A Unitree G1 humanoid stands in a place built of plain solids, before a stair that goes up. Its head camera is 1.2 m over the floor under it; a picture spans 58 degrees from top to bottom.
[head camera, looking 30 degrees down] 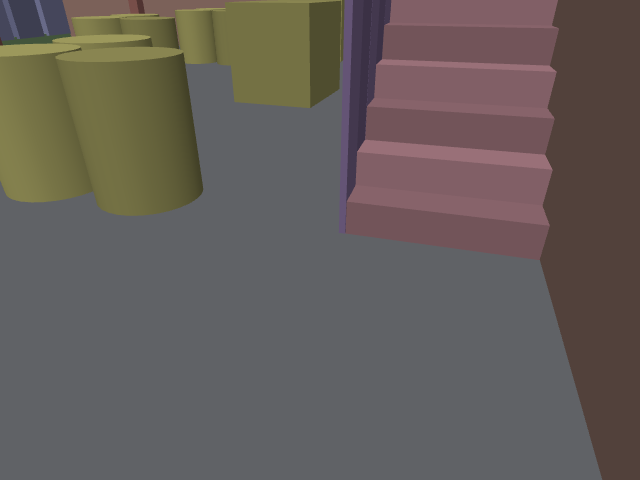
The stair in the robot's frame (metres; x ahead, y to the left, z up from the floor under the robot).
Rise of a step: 0.20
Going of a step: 0.24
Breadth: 1.02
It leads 16 degrees to the right of straight ahead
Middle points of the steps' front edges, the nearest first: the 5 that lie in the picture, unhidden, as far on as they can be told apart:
2.01 -0.64 0.20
2.24 -0.70 0.40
2.48 -0.77 0.60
2.71 -0.83 0.81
2.94 -0.90 1.01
